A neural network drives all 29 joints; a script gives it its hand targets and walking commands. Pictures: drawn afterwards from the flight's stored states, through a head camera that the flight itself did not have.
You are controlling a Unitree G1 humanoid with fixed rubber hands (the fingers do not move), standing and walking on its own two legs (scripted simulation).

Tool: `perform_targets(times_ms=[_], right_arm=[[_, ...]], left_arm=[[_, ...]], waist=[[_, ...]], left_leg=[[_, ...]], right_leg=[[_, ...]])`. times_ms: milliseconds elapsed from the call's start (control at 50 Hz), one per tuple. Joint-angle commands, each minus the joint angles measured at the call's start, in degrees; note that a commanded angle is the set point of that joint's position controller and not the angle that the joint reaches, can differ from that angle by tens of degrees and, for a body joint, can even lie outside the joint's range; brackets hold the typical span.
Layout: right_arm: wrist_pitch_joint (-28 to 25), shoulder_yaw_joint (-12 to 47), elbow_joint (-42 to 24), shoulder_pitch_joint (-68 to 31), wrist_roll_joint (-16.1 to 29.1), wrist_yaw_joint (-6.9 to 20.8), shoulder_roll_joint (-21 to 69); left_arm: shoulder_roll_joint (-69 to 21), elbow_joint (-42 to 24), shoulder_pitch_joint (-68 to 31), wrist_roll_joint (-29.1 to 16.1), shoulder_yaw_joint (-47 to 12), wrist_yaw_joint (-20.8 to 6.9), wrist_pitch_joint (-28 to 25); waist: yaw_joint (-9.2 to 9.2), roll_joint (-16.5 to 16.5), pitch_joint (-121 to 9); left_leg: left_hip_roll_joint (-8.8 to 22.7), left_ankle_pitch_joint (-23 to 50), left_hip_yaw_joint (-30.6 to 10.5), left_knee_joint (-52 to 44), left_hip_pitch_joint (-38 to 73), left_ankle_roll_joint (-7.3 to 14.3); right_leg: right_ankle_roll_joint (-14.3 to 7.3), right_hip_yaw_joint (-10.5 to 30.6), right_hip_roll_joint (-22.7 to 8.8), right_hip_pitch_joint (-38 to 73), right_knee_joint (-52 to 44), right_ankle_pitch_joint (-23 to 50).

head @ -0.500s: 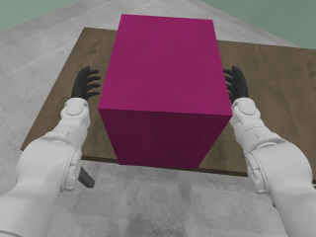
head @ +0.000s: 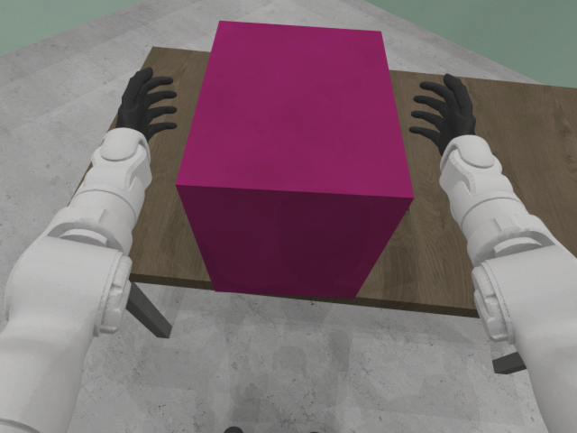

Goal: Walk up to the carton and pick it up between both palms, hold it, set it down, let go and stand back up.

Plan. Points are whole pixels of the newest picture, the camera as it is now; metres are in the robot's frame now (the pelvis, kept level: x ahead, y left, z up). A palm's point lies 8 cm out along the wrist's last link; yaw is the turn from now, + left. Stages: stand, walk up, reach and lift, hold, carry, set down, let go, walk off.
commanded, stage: set down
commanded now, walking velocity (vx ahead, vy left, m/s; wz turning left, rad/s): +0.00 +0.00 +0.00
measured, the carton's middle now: (292, 170) +0.50 +0.02 +0.03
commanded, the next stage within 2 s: none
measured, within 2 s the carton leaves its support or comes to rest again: neither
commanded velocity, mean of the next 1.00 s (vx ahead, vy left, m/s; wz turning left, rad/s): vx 0.00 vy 0.00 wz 0.00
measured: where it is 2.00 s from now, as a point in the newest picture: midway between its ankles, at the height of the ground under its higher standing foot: outside the picture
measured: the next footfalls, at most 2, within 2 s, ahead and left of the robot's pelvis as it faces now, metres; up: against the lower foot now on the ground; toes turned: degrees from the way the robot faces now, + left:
none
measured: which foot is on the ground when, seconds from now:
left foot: down 0.00-1.00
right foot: down 0.00-1.00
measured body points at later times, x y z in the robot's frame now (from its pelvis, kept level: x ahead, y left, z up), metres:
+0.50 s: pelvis +0.01 +0.00 +0.02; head +0.06 +0.02 +0.46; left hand +0.48 +0.25 +0.20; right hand +0.50 -0.20 +0.21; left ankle +0.03 +0.13 -0.72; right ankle +0.02 -0.10 -0.72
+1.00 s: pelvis +0.01 +0.00 +0.02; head +0.03 +0.01 +0.47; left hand +0.44 +0.26 +0.16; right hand +0.46 -0.19 +0.16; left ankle +0.03 +0.13 -0.72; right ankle +0.02 -0.10 -0.72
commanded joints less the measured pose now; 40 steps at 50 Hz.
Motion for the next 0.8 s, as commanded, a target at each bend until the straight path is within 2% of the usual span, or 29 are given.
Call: perform_targets(times_ms=[0, 120, 220, 240, 280, 380, 440, 500, 560, 620, 640, 780], right_arm=[[0.05, -1.33, -5.02, -22.42, 0.25, 0.00, -11.13], [2.83, -0.28, -3.22, -23.37, 1.62, 1.11, -11.41], [4.85, -0.16, -4.53, -24.73, 2.46, 1.69, -12.32], [4.77, -0.34, -7.57, -24.01, 2.31, 1.51, -12.91], [5.65, 0.00, -8.10, -24.07, 2.78, 1.22, -12.83], [8.33, -1.23, -12.40, -24.69, 2.70, 0.56, -13.64], [10.65, -2.33, -12.73, -25.16, 1.54, 0.18, -13.94], [12.18, -3.52, -15.09, -24.58, 0.69, -0.39, -13.69], [14.21, -3.31, -15.01, -23.59, 0.39, -0.86, -12.51], [15.27, -3.48, -16.11, -22.19, -0.17, -1.20, -11.19], [15.48, -3.64, -16.64, -20.95, -0.14, -1.26, -10.70], [14.63, -4.86, -20.84, -14.44, -1.82, -1.85, -9.07]], left_arm=[[8.80, -6.40, -22.91, 0.10, 0.44, 0.29, 0.19], [8.45, -7.31, -24.13, -1.13, -1.84, 0.29, 3.03], [9.39, -10.38, -25.49, -1.84, -2.32, 0.34, 5.75], [10.46, -11.11, -24.71, -2.48, -0.99, 0.51, 5.79], [11.19, -11.85, -24.49, -2.67, -0.76, 0.45, 6.77], [12.15, -18.35, -25.25, -2.43, 0.06, 0.64, 10.61], [12.29, -18.24, -25.15, -2.46, 0.55, 0.44, 13.45], [12.63, -21.60, -24.75, -2.14, 1.35, 0.45, 15.45], [13.12, -19.93, -22.64, -1.24, 2.72, -0.03, 17.48], [13.18, -20.41, -21.17, -0.56, 3.21, -0.27, 17.95], [13.17, -21.30, -20.27, -0.37, 3.20, -0.33, 17.92], [12.26, -24.98, -13.44, 1.37, 5.42, -1.29, 17.24]], waist=[[0.15, 0.81, -34.40], [-0.22, 2.68, -28.84], [-0.23, 3.33, -29.15], [0.24, 2.50, -30.31], [-0.17, 1.37, -30.66], [-0.15, 3.74, -32.56], [-0.88, 2.67, -30.20], [-1.06, 3.22, -30.86], [-0.55, 1.86, -25.71], [-0.52, 1.23, -23.46], [-0.40, 1.97, -22.81], [-0.35, 1.29, -19.43]], left_leg=[[-2.41, 15.41, -0.32, -0.65, 22.51, -1.04], [-1.99, 15.99, -1.20, -1.80, 27.78, -1.20], [-2.05, 17.25, -1.46, -2.21, 30.12, -1.28], [-2.55, 18.55, -1.57, -2.25, 30.24, -0.55], [-2.65, 19.53, -1.74, -2.72, 30.47, -0.35], [-2.58, 21.49, -1.83, -3.11, 34.77, -1.07], [-2.52, 19.29, -2.13, -4.04, 35.69, -0.94], [-2.64, 21.13, -2.13, -4.14, 37.49, -1.26], [-2.96, 17.69, -2.09, -5.93, 35.46, -0.54], [-3.16, 15.68, -2.01, -7.27, 34.34, -0.14], [-3.22, 15.67, -1.92, -7.58, 34.24, -0.18], [-3.44, 16.63, -1.85, -8.61, 35.93, -0.07]], right_leg=[[3.79, 0.94, 1.00, 21.51, -2.14, 17.60], [2.94, 0.46, 1.09, 18.59, -5.45, 13.77], [2.80, 0.37, 1.20, 19.50, -6.42, 14.63], [3.47, 0.06, 1.13, 20.91, -5.96, 17.37], [3.82, 0.16, 1.19, 23.01, -5.96, 20.12], [3.43, -0.13, 1.49, 23.57, -7.17, 20.70], [3.49, -0.21, 1.51, 23.75, -8.49, 18.34], [3.52, -0.20, 1.58, 25.39, -8.82, 20.50], [3.76, 0.59, 1.16, 27.98, -9.89, 18.25], [3.90, 1.08, 0.91, 30.10, -10.34, 16.95], [3.84, 1.24, 0.79, 30.58, -10.50, 16.94], [3.91, 1.29, 0.77, 33.30, -11.27, 17.07]])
